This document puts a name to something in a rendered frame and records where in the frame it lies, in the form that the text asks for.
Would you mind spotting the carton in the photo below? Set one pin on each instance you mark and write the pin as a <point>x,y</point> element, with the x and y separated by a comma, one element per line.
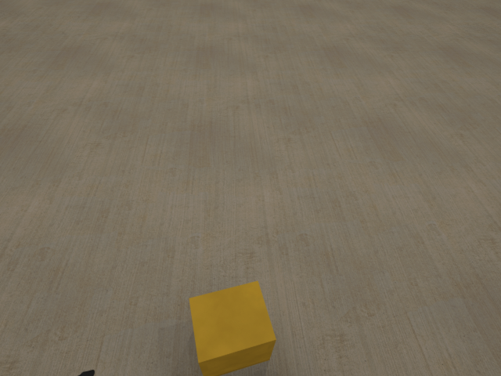
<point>232,329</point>

